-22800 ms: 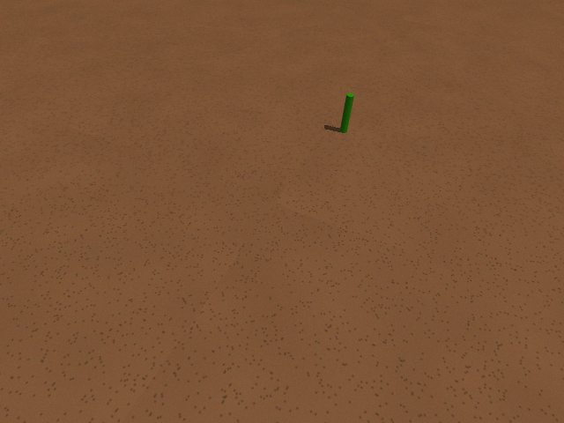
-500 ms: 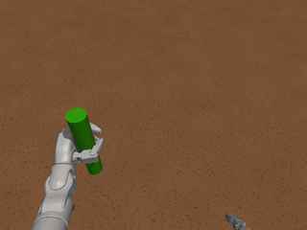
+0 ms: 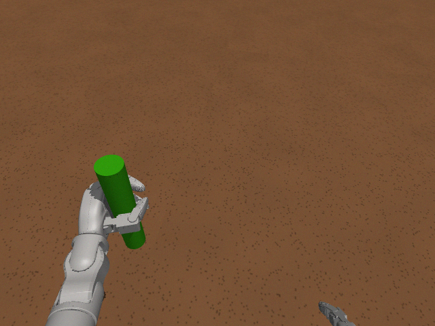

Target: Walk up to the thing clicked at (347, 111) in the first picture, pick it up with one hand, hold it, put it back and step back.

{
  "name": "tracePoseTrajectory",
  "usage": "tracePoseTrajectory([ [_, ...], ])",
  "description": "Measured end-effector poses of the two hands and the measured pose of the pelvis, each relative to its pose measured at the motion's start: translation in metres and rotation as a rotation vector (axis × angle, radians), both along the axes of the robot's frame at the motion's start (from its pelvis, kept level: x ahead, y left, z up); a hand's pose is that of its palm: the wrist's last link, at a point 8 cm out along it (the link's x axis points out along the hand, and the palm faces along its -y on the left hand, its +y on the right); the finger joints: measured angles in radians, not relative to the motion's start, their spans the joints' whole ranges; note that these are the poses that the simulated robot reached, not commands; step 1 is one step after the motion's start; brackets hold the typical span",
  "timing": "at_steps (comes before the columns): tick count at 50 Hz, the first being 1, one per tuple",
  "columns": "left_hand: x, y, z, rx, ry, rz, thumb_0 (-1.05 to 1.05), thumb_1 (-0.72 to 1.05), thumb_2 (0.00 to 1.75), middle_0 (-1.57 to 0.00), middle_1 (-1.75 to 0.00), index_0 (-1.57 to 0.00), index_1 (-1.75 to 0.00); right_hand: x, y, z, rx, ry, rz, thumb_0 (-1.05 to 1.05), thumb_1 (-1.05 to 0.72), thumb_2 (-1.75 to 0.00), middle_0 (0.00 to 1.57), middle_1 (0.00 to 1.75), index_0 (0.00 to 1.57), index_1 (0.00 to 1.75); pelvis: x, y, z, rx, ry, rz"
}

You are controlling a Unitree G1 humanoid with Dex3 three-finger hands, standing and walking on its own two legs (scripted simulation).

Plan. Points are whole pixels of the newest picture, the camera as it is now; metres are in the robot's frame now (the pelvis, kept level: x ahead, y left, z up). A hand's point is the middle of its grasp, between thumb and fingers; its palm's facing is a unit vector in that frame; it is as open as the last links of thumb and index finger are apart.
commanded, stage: hold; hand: left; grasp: from the side
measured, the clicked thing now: (124, 209) +0.33 +0.17 +0.03
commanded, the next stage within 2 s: crouch in 0.32 s
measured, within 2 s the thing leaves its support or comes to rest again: neither
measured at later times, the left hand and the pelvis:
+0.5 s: hand (134, 205) +0.33 +0.15 +0.05, palm faces +0.08 -1.00 -0.04, open 5.7 cm; pelvis +0.00 +0.00 +0.00, yaw +0 degrees
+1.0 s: hand (144, 235) +0.35 +0.17 -0.14, palm faces +0.12 -0.99 -0.03, open 5.7 cm; pelvis -0.03 -0.01 -0.12, yaw +0 degrees
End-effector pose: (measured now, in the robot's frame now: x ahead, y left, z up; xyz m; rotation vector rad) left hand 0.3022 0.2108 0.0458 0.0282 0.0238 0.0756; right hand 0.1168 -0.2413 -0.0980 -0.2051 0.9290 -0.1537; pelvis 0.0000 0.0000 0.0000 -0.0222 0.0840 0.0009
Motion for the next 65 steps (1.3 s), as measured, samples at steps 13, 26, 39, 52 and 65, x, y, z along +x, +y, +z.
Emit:
tracePoseTrajectory([
  [13, 0.004, -0.001, 0.006, 0.014, -0.016, -0.001, 0.02, 0.15, 1.11, -1.00, -1.14, -0.97, -1.13, 0.000, 0.000, -0.001, 0.006, 0.004, -0.002, 0.01, -0.91, -0.91, 0.20, 0.30, 0.20, 0.30, 0.000, -0.002, 0.000, 0.001, -0.001, 0.001],
  [26, 0.002, -0.006, 0.003, 0.008, -0.001, 0.006, 0.02, 0.15, 1.11, -1.00, -1.14, -0.97, -1.13, 0.002, -0.005, 0.000, 0.004, -0.003, -0.004, 0.01, -0.90, -0.90, 0.20, 0.30, 0.20, 0.30, 0.002, -0.005, 0.001, 0.005, -0.001, 0.001],
  [39, 0.003, 0.000, -0.066, -0.015, 0.052, 0.048, 0.02, 0.15, 1.11, -1.00, -1.14, -0.97, -1.13, -0.006, -0.017, -0.025, -0.032, 0.045, 0.031, 0.01, -0.88, -0.90, 0.20, 0.30, 0.20, 0.30, -0.014, -0.009, -0.026, 0.005, 0.115, 0.007],
  [52, 0.030, 0.016, -0.204, 0.011, -0.021, 0.044, 0.01, 0.14, 1.11, -1.00, -1.13, -0.97, -1.13, -0.038, -0.030, -0.148, -0.086, 0.194, 0.066, 0.01, -0.89, -0.90, 0.20, 0.30, 0.20, 0.30, -0.035, -0.006, -0.144, -0.016, 0.384, 0.001],
  [65, 0.038, 0.019, -0.330, 0.001, 0.029, 0.058, 0.01, 0.14, 1.12, -1.00, -1.13, -0.97, -1.12, -0.069, -0.018, -0.270, -0.036, 0.320, 0.104, 0.01, -0.91, -0.91, 0.20, 0.30, 0.21, 0.30, -0.059, -0.005, -0.246, -0.020, 0.498, -0.002],
])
